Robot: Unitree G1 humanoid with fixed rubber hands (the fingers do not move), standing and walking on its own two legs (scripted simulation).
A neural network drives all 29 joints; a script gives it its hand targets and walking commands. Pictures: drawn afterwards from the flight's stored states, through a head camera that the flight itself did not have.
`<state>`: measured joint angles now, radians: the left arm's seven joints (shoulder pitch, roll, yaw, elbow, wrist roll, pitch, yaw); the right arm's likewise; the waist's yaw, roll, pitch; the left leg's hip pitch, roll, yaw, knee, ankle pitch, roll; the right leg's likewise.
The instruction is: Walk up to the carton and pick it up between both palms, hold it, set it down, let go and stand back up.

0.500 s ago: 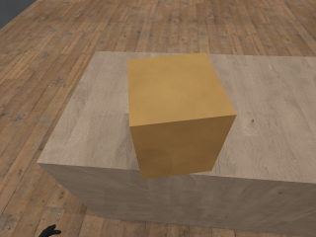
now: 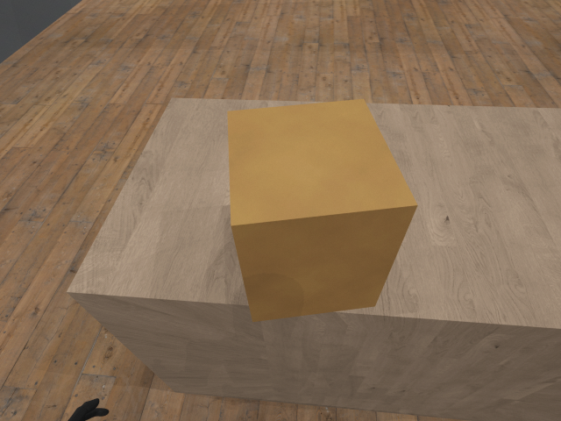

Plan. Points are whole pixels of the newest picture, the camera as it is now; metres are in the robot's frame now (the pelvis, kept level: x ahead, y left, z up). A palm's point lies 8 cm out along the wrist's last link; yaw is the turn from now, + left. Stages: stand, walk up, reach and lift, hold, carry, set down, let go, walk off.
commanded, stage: walk up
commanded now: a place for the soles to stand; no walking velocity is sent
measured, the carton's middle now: (305, 215) +0.40 -0.01 +0.07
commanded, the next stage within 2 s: reach and lift in 0.02 s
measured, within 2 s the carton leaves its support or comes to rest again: neither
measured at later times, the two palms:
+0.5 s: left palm (103, 373) +0.19 +0.27 -0.02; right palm (549, 405) +0.17 -0.33 -0.05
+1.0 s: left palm out of the picture +0.12 +0.23 +0.01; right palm out of the picture +0.13 -0.30 +0.00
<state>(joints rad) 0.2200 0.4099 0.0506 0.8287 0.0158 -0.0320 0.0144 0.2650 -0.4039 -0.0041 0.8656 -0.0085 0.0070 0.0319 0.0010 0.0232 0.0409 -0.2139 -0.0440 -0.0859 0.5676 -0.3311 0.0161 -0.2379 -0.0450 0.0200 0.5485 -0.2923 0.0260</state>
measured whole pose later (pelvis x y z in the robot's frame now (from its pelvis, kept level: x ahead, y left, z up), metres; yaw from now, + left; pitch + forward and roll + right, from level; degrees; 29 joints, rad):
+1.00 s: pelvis -0.05 -0.04 +0.01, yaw +0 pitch -10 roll +0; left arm 0.25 0.29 0.07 0.26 -0.01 0.28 0.04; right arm 0.25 -0.28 -0.09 0.37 0.05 0.03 0.07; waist 0.00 0.02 0.00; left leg -0.03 0.03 -0.06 0.38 -0.20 -0.01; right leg -0.07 0.01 0.02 0.40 -0.15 0.02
